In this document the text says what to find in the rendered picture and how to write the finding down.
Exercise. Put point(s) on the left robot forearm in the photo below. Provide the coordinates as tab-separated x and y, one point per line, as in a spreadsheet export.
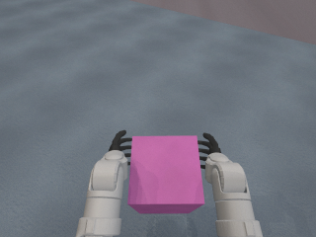
104	194

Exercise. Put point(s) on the right robot forearm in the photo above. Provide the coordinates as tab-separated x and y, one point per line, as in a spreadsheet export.
234	211

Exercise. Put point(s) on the right robot hand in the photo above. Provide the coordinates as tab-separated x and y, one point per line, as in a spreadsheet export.
212	145

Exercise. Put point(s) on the left robot hand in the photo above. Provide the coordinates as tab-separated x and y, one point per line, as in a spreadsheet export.
118	140

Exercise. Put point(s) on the carton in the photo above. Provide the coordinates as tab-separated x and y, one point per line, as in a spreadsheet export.
165	175

